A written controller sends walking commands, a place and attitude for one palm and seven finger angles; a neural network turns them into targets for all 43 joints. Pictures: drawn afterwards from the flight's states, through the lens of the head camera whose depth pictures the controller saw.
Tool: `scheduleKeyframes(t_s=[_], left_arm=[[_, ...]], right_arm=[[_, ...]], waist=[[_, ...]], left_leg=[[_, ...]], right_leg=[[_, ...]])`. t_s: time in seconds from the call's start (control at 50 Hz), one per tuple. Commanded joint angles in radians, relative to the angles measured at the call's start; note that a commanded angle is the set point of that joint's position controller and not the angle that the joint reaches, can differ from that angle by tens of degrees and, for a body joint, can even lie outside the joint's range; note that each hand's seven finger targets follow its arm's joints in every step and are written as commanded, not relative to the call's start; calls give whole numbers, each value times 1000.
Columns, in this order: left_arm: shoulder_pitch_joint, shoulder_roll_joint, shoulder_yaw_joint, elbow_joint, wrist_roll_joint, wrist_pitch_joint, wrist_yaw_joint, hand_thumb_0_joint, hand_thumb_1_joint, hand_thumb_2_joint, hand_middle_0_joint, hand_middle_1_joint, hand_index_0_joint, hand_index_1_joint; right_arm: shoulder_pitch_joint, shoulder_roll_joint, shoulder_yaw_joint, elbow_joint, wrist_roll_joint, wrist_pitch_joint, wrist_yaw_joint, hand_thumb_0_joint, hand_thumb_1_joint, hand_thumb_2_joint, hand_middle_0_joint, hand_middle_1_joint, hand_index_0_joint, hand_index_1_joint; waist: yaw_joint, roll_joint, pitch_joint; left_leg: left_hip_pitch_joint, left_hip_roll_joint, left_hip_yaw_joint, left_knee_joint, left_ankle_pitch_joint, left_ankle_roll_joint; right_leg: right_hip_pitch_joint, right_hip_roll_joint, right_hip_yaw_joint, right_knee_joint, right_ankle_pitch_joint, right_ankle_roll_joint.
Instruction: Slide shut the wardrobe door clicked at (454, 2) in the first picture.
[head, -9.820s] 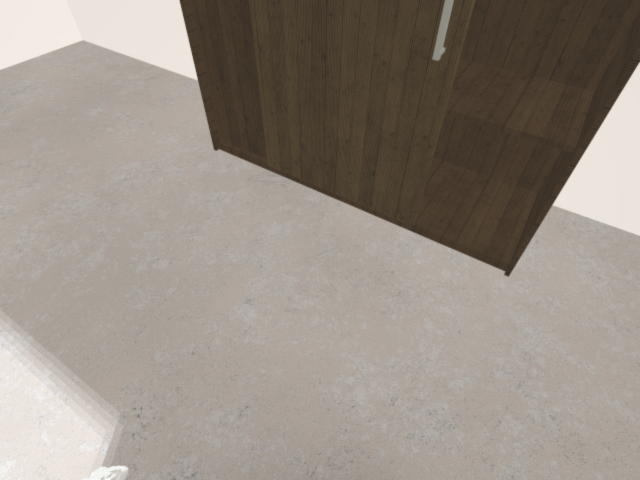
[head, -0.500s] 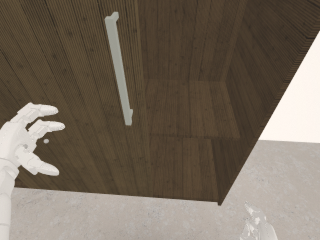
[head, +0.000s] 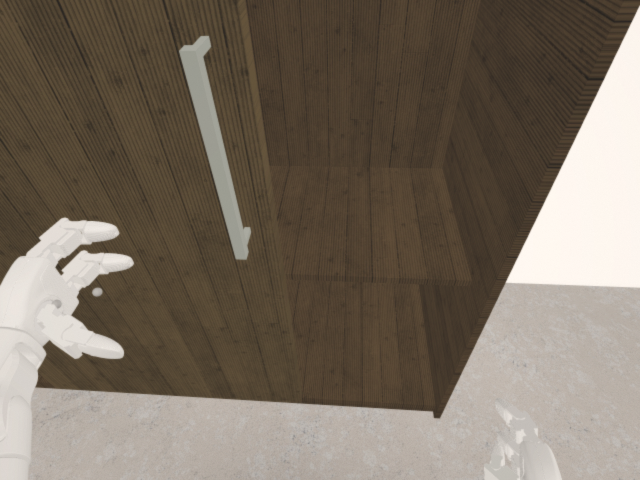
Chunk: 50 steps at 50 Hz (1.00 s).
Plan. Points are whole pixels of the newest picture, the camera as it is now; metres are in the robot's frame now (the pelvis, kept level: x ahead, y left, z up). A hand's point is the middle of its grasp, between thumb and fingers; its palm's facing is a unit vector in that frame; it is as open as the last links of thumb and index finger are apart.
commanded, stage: move the hooked fingers beside the handle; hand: left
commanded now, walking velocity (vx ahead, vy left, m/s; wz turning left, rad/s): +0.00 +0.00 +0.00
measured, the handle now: (225, 165) +0.48 +0.17 +0.17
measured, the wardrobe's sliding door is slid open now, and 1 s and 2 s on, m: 0.41 0.41 0.41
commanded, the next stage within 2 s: none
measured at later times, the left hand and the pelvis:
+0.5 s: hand (127, 261) +0.32 +0.26 +0.14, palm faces +0.03 -1.00 -0.05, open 13.9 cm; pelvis +0.00 +0.01 +0.00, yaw -1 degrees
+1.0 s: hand (154, 240) +0.36 +0.24 +0.14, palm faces +0.04 -1.00 -0.04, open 13.9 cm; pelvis +0.00 +0.02 +0.00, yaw -1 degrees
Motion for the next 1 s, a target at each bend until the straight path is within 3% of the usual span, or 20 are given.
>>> scheduleKeyframes(t_s=[0.0, 0.06, 0.1, 0.14, 0.2, 0.26, 0.3, 0.36, 0.38, 0.4, 0.46, 0.54, 0.56, 0.7, 0.76, 0.78, 0.84, 0.86, 0.94, 0.98], left_arm=[[-309, 300, 111, -175, -23, -74, 7, 0, -500, 300, -300, -1200, -300, -1200], [-348, 311, 106, -144, -18, -83, 1, 0, -500, 300, -300, -1200, -300, -1200], [-376, 297, 87, -142, -15, -91, -7, 0, -500, 300, -300, -1200, -300, -1200], [-410, 273, 58, -139, -15, -96, -8, 0, -500, 300, -300, -1200, -300, -1200], [-376, 272, 66, -118, -11, -91, 4, 0, -500, 300, -300, -1200, -300, -1200], [-409, 289, 72, -97, 1, -80, 23, 0, -500, 300, -300, -1200, -300, -1200], [-408, 266, 60, -122, 4, -80, 38, 0, -500, 300, -300, -1200, -300, -1200], [-438, 280, 67, -80, 11, -77, 59, 0, -500, 300, -300, -1200, -300, -1200], [-467, 282, 63, -88, 17, -83, 63, 0, -500, 300, -300, -1200, -300, -1200], [-466, 257, 42, -99, 22, -85, 66, 0, -500, 300, -300, -1200, -300, -1200], [-484, 264, 43, -93, 29, -89, 82, 0, -500, 300, -300, -1200, -300, -1200], [-521, 205, -10, -81, 35, -84, 92, 0, -500, 300, -300, -1200, -300, -1200], [-546, 214, -10, -76, 39, -86, 100, 0, -500, 300, -300, -1200, -300, -1200], [-575, 194, -28, -82, 60, -87, 137, 0, -500, 300, -300, -1200, -300, -1200], [-578, 224, -5, -61, 69, -90, 153, 0, -500, 300, -300, -1200, -300, -1200], [-593, 192, -31, -56, 71, -89, 153, 0, -500, 300, -300, -1200, -300, -1200], [-608, 190, -33, -33, 72, -89, 158, 0, -500, 300, -300, -1200, -300, -1200], [-627, 211, -22, -17, 77, -90, 164, 0, -500, 300, -300, -1200, -300, -1200], [-712, 206, -43, 45, 81, -95, 158, 0, -500, 300, -300, -1200, -300, -1200], [-741, 219, -40, 61, 87, -109, 158, 0, -500, 300, -300, -1200, -300, -1200]], right_arm=[[-97, -118, -51, -146, 1, -49, -10, 0, -900, -900, 200, 300, 200, 300], [-84, -118, -51, -136, 1, -43, -15, 0, -900, -900, 200, 300, 200, 300], [-87, -118, -53, -141, 2, -47, -15, 0, -900, -900, 200, 300, 200, 300], [-85, -117, -53, -143, 2, -46, -16, 0, -900, -900, 200, 300, 200, 300], [-79, -119, -54, -144, 1, -44, -12, 0, -900, -900, 200, 300, 200, 300], [-74, -122, -55, -138, 0, -33, -11, 0, -900, -900, 200, 300, 200, 300], [-80, -115, -55, -153, 1, -33, -7, 0, -900, -900, 200, 300, 200, 300], [-67, -119, -52, -142, -2, -20, -9, 0, -900, -900, 200, 300, 200, 300], [-70, -119, -53, -145, -1, -20, -8, 0, -900, -900, 200, 300, 200, 300], [-71, -115, -54, -149, -1, -19, -6, 0, -900, -900, 200, 300, 200, 300], [-58, -117, -54, -142, -5, -11, -6, 0, -900, -900, 200, 300, 200, 300], [-58, -115, -56, -144, -2, -6, -3, 0, -900, -900, 200, 300, 200, 300], [-51, -117, -55, -133, -4, -1, -3, 0, -900, -900, 200, 300, 200, 300], [-46, -115, -59, -138, -8, 16, 7, 0, -900, -900, 200, 300, 200, 300], [-37, -119, -58, -129, -12, 28, 9, 0, -900, -900, 200, 300, 200, 300], [-41, -115, -57, -136, -9, 30, 11, 0, -900, -900, 200, 300, 200, 300], [-38, -116, -59, -135, -9, 39, 12, 0, -900, -900, 200, 300, 200, 300], [-31, -120, -59, -125, -11, 45, 11, 0, -900, -900, 200, 300, 200, 300], [-26, -122, -58, -119, -7, 57, 9, 0, -900, -900, 200, 300, 200, 300], [-15, -126, -61, -118, -9, 62, 11, 0, -900, -900, 200, 300, 200, 300]], waist=[[-13, -10, -128], [-20, -12, -134], [-22, 28, -151], [-28, 9, -156], [-16, -4, -173], [-13, -4, -156], [-13, 12, -182], [-16, -27, -151], [-20, 3, -161], [-20, 32, -169], [-19, 10, -189], [-31, 18, -189], [-34, -11, -183], [-32, 11, -213], [-25, 6, -216], [-35, 3, -203], [-35, 13, -208], [-37, -11, -198], [-57, 8, -185], [-59, -7, -218]], left_leg=[[179, -39, 1, -43, 121, 57], [182, -38, 3, -38, 127, 59], [200, -40, 1, -37, 133, 59], [211, -38, -3, -40, 135, 60], [207, -37, -6, -43, 145, 60], [188, -36, -4, -46, 134, 57], [206, -35, -7, -52, 130, 57], [178, -31, -8, -57, 112, 55], [191, -31, -8, -58, 118, 55], [204, -31, -7, -60, 121, 54], [208, -28, -11, -58, 132, 54], [228, -23, -18, -65, 128, 51], [218, -22, -18, -64, 126, 52], [237, -20, -24, -67, 153, 47], [227, -19, -21, -65, 163, 48], [227, -19, -20, -66, 163, 48], [232, -20, -22, -68, 153, 46], [211, -21, -19, -64, 143, 48], [211, -22, -17, -61, 122, 48], [211, -25, -13, -51, 127, 51]], right_leg=[[-113, -15, 50, -118, 275, 37], [-107, -12, 49, -119, 277, 35], [-118, -12, 49, -112, 287, 32], [-126, -9, 41, -108, 288, 31], [-115, -8, 33, -102, 295, 27], [-113, -10, 33, -105, 270, 25], [-124, -9, 29, -101, 261, 24], [-122, -6, 27, -107, 235, 23], [-132, -5, 29, -101, 242, 22], [-135, -6, 26, -98, 239, 20], [-117, -4, 23, -97, 243, 16], [-149, -2, 18, -90, 238, 16], [-136, -1, 16, -95, 233, 15], [-139, -1, 15, -83, 250, 12], [-118, 0, 18, -85, 256, 9], [-133, 0, 17, -84, 261, 11], [-141, 1, 19, -84, 249, 11], [-128, 0, 20, -89, 244, 9], [-162, 0, 27, -91, 232, 11], [-149, 1, 30, -88, 240, 12]])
